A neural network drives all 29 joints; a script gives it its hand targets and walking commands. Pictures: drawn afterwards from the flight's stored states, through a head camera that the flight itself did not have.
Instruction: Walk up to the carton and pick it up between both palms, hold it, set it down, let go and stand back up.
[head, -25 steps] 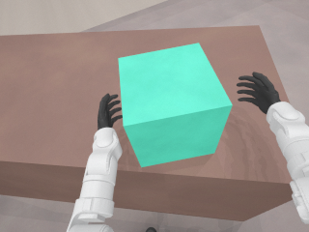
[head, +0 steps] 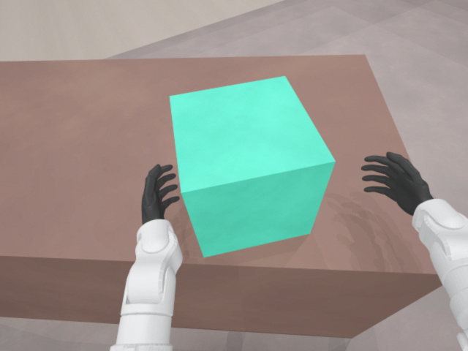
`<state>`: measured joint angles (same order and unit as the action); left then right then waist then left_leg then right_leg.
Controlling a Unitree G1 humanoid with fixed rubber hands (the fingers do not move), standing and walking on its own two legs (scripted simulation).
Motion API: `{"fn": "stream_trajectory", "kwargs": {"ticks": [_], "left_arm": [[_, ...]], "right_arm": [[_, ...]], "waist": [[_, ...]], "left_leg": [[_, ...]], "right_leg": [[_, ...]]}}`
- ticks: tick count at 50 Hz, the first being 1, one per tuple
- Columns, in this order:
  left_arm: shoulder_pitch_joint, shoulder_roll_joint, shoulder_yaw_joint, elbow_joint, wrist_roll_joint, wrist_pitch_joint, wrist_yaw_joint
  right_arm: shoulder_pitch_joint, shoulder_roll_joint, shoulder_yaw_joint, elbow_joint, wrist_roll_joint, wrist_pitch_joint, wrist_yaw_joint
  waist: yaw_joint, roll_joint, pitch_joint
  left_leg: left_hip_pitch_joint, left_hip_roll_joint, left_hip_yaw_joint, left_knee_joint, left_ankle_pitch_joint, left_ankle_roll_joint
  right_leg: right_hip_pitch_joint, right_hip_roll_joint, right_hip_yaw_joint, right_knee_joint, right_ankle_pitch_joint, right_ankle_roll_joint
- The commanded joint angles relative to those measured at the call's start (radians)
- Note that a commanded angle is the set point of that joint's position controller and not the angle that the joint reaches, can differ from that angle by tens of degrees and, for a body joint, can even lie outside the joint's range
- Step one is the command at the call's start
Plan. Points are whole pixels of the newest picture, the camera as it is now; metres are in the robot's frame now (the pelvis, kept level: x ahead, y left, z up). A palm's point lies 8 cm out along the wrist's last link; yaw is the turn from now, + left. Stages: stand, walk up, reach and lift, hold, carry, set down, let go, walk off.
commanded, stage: set down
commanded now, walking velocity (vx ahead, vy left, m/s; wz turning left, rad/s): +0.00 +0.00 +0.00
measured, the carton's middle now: (243, 168) +0.43 +0.07 +0.05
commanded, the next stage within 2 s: none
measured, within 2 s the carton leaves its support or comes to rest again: neither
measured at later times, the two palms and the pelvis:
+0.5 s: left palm (158, 234) +0.26 +0.18 +0.08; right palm (448, 233) +0.32 -0.26 +0.06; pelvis +0.01 +0.00 +0.00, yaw -1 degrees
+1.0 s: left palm (156, 264) +0.22 +0.17 +0.08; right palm out of the picture +0.26 -0.28 +0.04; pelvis +0.02 +0.00 +0.00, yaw +0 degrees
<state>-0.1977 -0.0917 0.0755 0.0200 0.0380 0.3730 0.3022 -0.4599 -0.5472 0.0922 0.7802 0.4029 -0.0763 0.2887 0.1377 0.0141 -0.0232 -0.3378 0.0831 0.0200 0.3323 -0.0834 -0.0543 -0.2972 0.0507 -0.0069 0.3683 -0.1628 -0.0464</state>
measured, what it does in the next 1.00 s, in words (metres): stands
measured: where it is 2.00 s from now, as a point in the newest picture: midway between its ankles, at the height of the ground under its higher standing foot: outside the picture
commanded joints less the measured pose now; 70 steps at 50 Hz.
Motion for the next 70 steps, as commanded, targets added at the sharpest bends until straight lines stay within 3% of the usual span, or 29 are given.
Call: {"fn": "stream_trajectory", "kwargs": {"ticks": [1,8,9,10,11,12,16,22,24,29,30,35,38,39,40,42,43,44,46,48,52,53,55,56,58,59,60,62,70], "left_arm": [[-0.153,-0.002,-0.027,-0.217,0.021,-0.025,-0.002],[-0.082,-0.013,-0.029,-0.26,0.039,-0.036,0.017],[-0.028,-0.027,-0.044,-0.285,0.013,-0.035,0.01],[-0.025,-0.031,-0.059,-0.294,0.021,-0.034,0.014],[-0.031,-0.013,-0.035,-0.279,0.018,-0.037,0.014],[-0.022,-0.03,-0.078,-0.37,0.013,-0.04,0.026],[0.054,-0.042,-0.074,-0.399,0.035,-0.015,0.029],[0.101,-0.042,-0.071,-0.414,0.041,-0.035,0.036],[0.16,-0.078,-0.133,-0.403,0.035,-0.027,0.028],[0.185,-0.04,-0.119,-0.437,0.053,-0.045,0.033],[0.273,-0.062,-0.145,-0.489,0.041,-0.041,0.043],[0.186,-0.048,-0.131,-0.444,0.032,-0.057,0.051],[0.39,-0.084,-0.186,-0.545,0.033,-0.063,0.046],[0.274,-0.054,-0.141,-0.474,0.034,-0.065,0.045],[0.456,-0.085,-0.171,-0.481,0.047,-0.062,0.038],[0.257,-0.039,-0.139,-0.477,0.05,-0.071,0.051],[0.364,-0.08,-0.167,-0.49,0.033,-0.076,0.045],[0.255,-0.048,-0.141,-0.504,0.042,-0.084,0.05],[0.525,-0.094,-0.19,-0.54,0.05,-0.078,0.045],[0.55,-0.082,-0.186,-0.528,0.058,-0.074,0.04],[0.258,-0.031,-0.177,-0.542,0.016,-0.122,0.056],[0.458,-0.051,-0.171,-0.547,0.054,-0.121,0.053],[0.438,-0.07,-0.182,-0.558,0.021,-0.107,0.057],[0.487,-0.062,-0.157,-0.424,0.047,-0.095,0.033],[0.465,-0.061,-0.185,-0.521,0.039,-0.102,0.031],[0.462,-0.057,-0.176,-0.414,0.056,-0.09,0.019],[0.469,-0.038,-0.157,-0.386,0.051,-0.096,0.021],[0.45,-0.029,-0.147,-0.507,0.053,-0.114,0.039],[0.512,-0.033,-0.175,-0.393,0.05,-0.115,0.012]], "right_arm": [[-0.242,-0.215,-0.062,-0.171,0.026,-0.037,-0.002],[-0.151,-0.227,-0.087,-0.221,0.023,-0.056,0.002],[-0.108,-0.225,-0.082,-0.265,0.026,-0.06,-0.005],[-0.104,-0.234,-0.098,-0.249,0.039,-0.067,0.0],[-0.109,-0.232,-0.094,-0.31,0.03,-0.067,0.001],[-0.097,-0.264,-0.116,-0.287,0.043,-0.07,0.006],[0.006,-0.263,-0.105,-0.261,0.058,-0.058,0.017],[0.05,-0.246,-0.083,-0.308,0.078,-0.067,0.026],[0.091,-0.252,-0.098,-0.308,0.09,-0.065,0.024],[0.124,-0.264,-0.102,-0.377,0.09,-0.082,0.018],[0.22,-0.308,-0.134,-0.364,0.095,-0.085,0.029],[0.133,-0.293,-0.147,-0.384,0.084,-0.093,0.034],[0.32,-0.308,-0.147,-0.423,0.102,-0.104,0.046],[0.201,-0.274,-0.13,-0.435,0.092,-0.095,0.038],[0.39,-0.308,-0.142,-0.413,0.097,-0.099,0.036],[0.217,-0.273,-0.139,-0.446,0.091,-0.096,0.028],[0.318,-0.272,-0.14,-0.441,0.093,-0.096,0.031],[0.219,-0.251,-0.133,-0.489,0.091,-0.097,0.025],[0.486,-0.302,-0.159,-0.426,0.099,-0.091,0.034],[0.496,-0.314,-0.149,-0.445,0.101,-0.1,0.028],[0.249,-0.257,-0.163,-0.552,0.076,-0.112,0.029],[0.426,-0.257,-0.149,-0.557,0.083,-0.11,0.028],[0.401,-0.293,-0.188,-0.54,0.068,-0.102,0.033],[0.463,-0.26,-0.155,-0.488,0.054,-0.079,0.019],[0.444,-0.274,-0.171,-0.504,0.063,-0.087,0.028],[0.457,-0.264,-0.171,-0.431,0.04,-0.072,0.021],[0.456,-0.261,-0.164,-0.461,0.038,-0.072,0.017],[0.437,-0.245,-0.168,-0.544,0.047,-0.085,0.024],[0.486,-0.246,-0.163,-0.451,0.017,-0.075,0.022]], "waist": [[-0.027,-0.135,-0.385],[-0.023,-0.134,-0.319],[-0.043,-0.188,-0.325],[-0.051,-0.156,-0.315],[-0.023,-0.191,-0.302],[-0.042,-0.136,-0.336],[-0.063,-0.118,-0.261],[-0.032,-0.135,-0.217],[-0.065,-0.133,-0.19],[-0.055,-0.119,-0.203],[-0.085,-0.127,-0.187],[-0.06,-0.137,-0.162],[-0.095,-0.15,-0.188],[-0.06,-0.147,-0.193],[-0.105,-0.167,-0.126],[-0.058,-0.119,-0.139],[-0.087,-0.166,-0.133],[-0.046,-0.162,-0.146],[-0.109,-0.151,-0.101],[-0.114,-0.141,-0.1],[-0.075,-0.141,-0.092],[-0.059,-0.144,-0.097],[-0.087,-0.149,-0.1],[-0.07,-0.176,-0.05],[-0.093,-0.138,-0.078],[-0.109,-0.141,0.002],[-0.099,-0.195,0.009],[-0.065,-0.161,-0.039],[-0.1,-0.141,0.013]], "left_leg": [[0.271,-0.067,-0.005,0.024,0.203,0.063],[0.258,-0.066,-0.005,0.019,0.113,0.069],[0.257,-0.07,-0.011,0.021,0.123,0.077],[0.302,-0.067,-0.009,0.023,0.121,0.067],[0.289,-0.064,-0.005,0.012,0.129,0.077],[0.338,-0.058,-0.013,0.017,0.169,0.063],[0.341,-0.059,-0.016,0.025,0.181,0.061],[0.301,-0.061,-0.008,0.023,0.11,0.071],[0.311,-0.064,-0.015,0.011,0.115,0.064],[0.289,-0.071,-0.01,0.016,0.082,0.07],[0.352,-0.055,-0.029,0.011,0.134,0.062],[0.299,-0.055,-0.012,0.012,0.067,0.069],[0.379,-0.051,-0.032,0.018,0.13,0.063],[0.295,-0.06,-0.005,0.033,0.102,0.066],[0.361,-0.06,-0.029,0.017,0.131,0.067],[0.278,-0.069,-0.007,0.021,0.045,0.065],[0.326,-0.065,-0.016,0.021,0.084,0.066],[0.28,-0.072,-0.002,0.028,0.052,0.067],[0.393,-0.06,-0.032,0.001,0.134,0.053],[0.401,-0.067,-0.025,0.018,0.175,0.054],[0.261,-0.073,0.0,0.017,0.008,0.056],[0.361,-0.072,-0.007,0.014,0.088,0.047],[0.357,-0.069,-0.011,0.011,0.068,0.04],[0.356,-0.07,0.0,0.008,0.079,0.049],[0.376,-0.074,-0.008,0.0,0.08,0.039],[0.357,-0.076,-0.001,-0.005,0.02,0.047],[0.349,-0.076,-0.005,-0.012,0.017,0.056],[0.333,-0.07,-0.006,-0.002,0.047,0.049],[0.355,-0.075,-0.009,-0.014,0.067,0.039]], "right_leg": [[0.117,-0.016,0.055,-0.058,0.193,-0.009],[0.095,-0.034,0.087,-0.073,0.093,-0.018],[0.117,-0.045,0.093,-0.07,0.146,-0.007],[0.092,-0.031,0.072,-0.074,0.124,-0.016],[0.075,-0.02,0.066,-0.066,0.138,-0.013],[0.064,-0.018,0.045,-0.064,0.165,-0.024],[0.055,-0.021,0.061,-0.073,0.168,-0.029],[0.066,-0.041,0.107,-0.082,0.104,-0.03],[0.071,-0.027,0.077,-0.081,0.153,-0.038],[0.071,-0.033,0.093,-0.068,0.106,-0.037],[0.069,-0.02,0.069,-0.069,0.153,-0.048],[0.033,-0.02,0.073,-0.076,0.036,-0.046],[0.071,-0.009,0.054,-0.068,0.155,-0.05],[0.068,-0.031,0.093,-0.073,0.112,-0.032],[0.076,-0.027,0.075,-0.08,0.177,-0.036],[0.04,-0.043,0.103,-0.085,0.021,-0.033],[0.05,-0.047,0.106,-0.1,0.079,-0.028],[0.052,-0.048,0.119,-0.097,0.016,-0.027],[0.087,-0.026,0.074,-0.105,0.108,-0.043],[0.085,-0.034,0.087,-0.108,0.181,-0.038],[0.001,-0.039,0.085,-0.096,-0.065,-0.024],[0.049,-0.043,0.099,-0.119,0.008,-0.035],[0.024,-0.041,0.094,-0.134,-0.036,-0.035],[0.056,-0.047,0.113,-0.147,-0.031,-0.035],[0.034,-0.032,0.074,-0.133,0.003,-0.042],[0.024,-0.032,0.083,-0.145,-0.055,-0.042],[0.021,-0.039,0.092,-0.152,-0.062,-0.03],[0.038,-0.037,0.096,-0.134,-0.065,-0.029],[0.029,-0.027,0.059,-0.131,0.022,-0.038]]}}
